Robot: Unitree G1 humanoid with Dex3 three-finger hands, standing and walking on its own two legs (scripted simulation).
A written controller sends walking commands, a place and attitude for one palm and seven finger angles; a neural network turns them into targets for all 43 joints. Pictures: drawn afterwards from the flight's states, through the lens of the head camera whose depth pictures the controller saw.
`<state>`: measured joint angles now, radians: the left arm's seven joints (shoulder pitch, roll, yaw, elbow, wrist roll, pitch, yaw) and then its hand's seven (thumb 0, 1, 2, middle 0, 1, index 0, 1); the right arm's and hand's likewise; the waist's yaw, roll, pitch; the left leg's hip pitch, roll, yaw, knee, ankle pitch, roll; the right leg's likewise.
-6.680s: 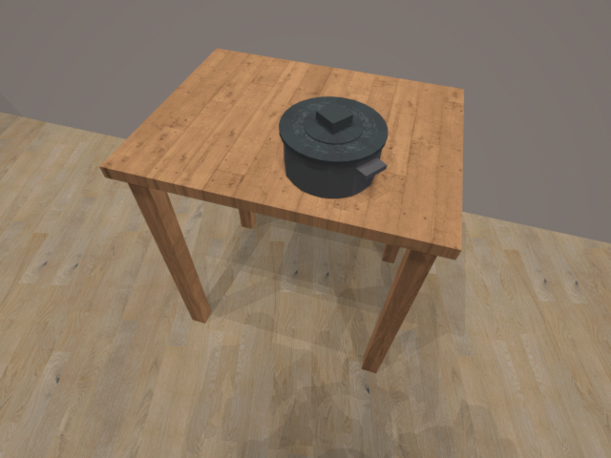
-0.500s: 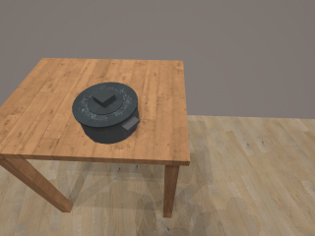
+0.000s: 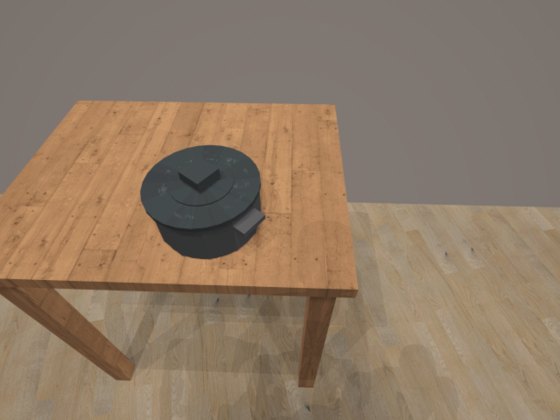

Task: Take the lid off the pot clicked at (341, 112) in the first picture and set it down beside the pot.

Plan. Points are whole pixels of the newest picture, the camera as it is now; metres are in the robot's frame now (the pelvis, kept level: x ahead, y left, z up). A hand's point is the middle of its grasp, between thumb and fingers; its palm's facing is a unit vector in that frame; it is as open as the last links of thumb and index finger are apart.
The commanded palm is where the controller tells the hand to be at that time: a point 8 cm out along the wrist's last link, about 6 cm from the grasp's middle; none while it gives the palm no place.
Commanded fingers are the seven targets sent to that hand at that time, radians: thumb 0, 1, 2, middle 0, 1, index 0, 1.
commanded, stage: look again from close up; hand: left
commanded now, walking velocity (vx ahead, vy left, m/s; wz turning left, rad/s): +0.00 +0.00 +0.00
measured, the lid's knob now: (199, 173) +0.48 +0.16 +0.09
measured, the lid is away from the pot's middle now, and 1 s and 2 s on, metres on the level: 0.00 0.00 0.00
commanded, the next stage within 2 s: lift the closed hand beside the body in 0.60 s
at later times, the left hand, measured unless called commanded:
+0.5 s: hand out of the picture +0.01 +0.17 -0.17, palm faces +0.04 -0.98 -0.18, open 7.3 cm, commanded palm none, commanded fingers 0.00 0.90 0.90 -0.20 -0.30 -0.20 -0.30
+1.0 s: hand out of the picture +0.14 +0.17 -0.05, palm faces +0.09 -0.96 -0.28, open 5.6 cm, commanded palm +0.09 +0.23 -0.02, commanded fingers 0.00 0.90 0.90 -0.90 -1.07 -0.90 -1.07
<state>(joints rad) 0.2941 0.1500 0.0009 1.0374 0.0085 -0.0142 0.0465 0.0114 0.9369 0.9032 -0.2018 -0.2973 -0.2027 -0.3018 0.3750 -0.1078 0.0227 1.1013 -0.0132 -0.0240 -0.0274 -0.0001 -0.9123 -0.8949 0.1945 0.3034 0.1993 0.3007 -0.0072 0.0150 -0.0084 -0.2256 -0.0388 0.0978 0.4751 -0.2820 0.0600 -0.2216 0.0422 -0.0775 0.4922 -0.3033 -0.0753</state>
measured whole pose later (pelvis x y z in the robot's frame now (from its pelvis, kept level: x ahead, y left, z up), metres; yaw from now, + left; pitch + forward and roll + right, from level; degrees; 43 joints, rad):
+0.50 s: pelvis +0.02 +0.00 +0.00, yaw +0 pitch +0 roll +0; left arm 0.32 0.14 -0.02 1.08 0.01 -0.01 0.04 0.01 0.91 0.90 -0.20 -0.30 -0.20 -0.30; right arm 0.24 -0.16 0.02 1.12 -0.01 -0.03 -0.04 0.00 -0.92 -0.89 0.19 0.30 0.20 0.30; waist 0.01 -0.02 0.02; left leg -0.14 -0.05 0.09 0.43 -0.30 0.06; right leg -0.13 0.04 -0.07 0.45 -0.32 -0.07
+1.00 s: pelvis -0.02 -0.01 +0.00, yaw +1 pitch +2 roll +1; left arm 0.46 0.20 0.02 0.18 0.00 -0.02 0.04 0.01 0.92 0.90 -0.51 -0.63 -0.51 -0.64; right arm 0.13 -0.24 -0.01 0.68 0.02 -0.10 0.01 0.01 -0.92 -0.89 0.20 0.30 0.20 0.30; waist -0.01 0.03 -0.05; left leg -0.26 -0.04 0.08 0.47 -0.25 0.04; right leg -0.26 0.04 -0.09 0.50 -0.28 -0.09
